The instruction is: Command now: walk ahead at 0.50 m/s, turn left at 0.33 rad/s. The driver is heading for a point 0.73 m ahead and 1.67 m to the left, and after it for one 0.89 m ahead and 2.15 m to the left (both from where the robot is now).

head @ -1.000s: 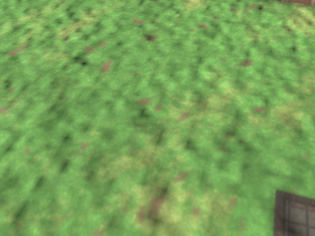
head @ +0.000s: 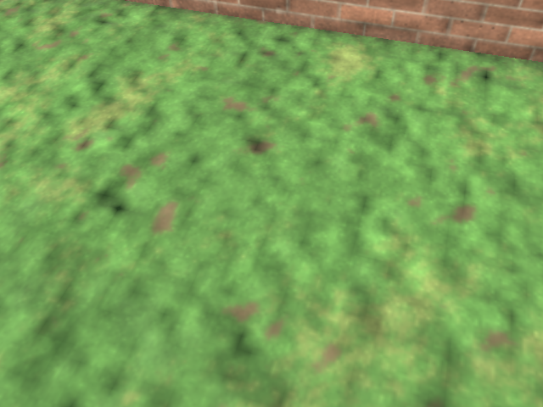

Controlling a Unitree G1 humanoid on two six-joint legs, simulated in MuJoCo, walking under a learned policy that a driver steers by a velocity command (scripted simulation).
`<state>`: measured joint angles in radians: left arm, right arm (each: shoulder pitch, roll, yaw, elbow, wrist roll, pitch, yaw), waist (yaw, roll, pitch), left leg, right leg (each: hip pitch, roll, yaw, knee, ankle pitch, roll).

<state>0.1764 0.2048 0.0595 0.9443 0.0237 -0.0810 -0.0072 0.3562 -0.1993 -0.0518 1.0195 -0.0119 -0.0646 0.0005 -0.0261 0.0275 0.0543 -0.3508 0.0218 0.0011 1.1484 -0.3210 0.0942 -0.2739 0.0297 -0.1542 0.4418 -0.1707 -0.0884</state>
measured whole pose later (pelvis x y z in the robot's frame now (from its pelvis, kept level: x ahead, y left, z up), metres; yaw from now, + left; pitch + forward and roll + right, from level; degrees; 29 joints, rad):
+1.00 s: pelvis +0.54 +0.12 -0.02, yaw +34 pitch +2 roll +0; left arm 0.01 0.25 0.02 0.69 0.04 -0.07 0.00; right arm 0.46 -0.29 -0.08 0.90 0.00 -0.05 0.00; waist -0.09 0.00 0.05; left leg -0.02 -0.14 -0.22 0.66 -0.50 0.10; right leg -0.49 0.01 -0.01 0.55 -0.10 -0.03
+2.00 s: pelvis +0.87 +0.52 +0.00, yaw +69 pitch +2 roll +1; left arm 0.04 0.27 0.02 0.66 0.03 -0.02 -0.03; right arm 0.47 -0.29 -0.07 0.83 -0.01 -0.04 0.00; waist -0.10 -0.03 0.02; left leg 0.03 -0.14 -0.22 0.32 -0.37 0.11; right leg -0.57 -0.03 0.02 0.60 -0.09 0.02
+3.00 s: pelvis +0.93 +1.05 +0.00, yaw +103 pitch +2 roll +1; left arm 0.09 0.27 0.03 0.69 0.04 -0.01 -0.03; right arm 0.44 -0.28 -0.06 0.83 -0.01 -0.05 0.00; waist -0.08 -0.05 0.03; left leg 0.02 -0.15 -0.16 0.26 -0.28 0.12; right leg -0.63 -0.08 0.00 0.68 -0.04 0.03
